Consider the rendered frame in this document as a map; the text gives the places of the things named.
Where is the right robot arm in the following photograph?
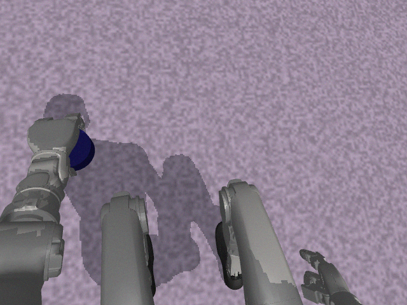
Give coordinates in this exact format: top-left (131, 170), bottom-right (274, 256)
top-left (329, 291), bottom-right (362, 305)

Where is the tin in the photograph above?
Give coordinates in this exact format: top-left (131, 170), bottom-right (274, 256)
top-left (69, 129), bottom-right (95, 171)

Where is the left robot hand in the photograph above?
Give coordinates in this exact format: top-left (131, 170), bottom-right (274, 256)
top-left (27, 112), bottom-right (85, 177)

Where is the right robot foot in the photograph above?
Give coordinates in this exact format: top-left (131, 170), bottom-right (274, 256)
top-left (215, 222), bottom-right (243, 290)

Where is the left robot arm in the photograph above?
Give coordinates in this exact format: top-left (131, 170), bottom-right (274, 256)
top-left (0, 149), bottom-right (70, 305)

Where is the right robot hand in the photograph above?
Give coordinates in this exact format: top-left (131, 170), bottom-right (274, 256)
top-left (300, 249), bottom-right (350, 305)

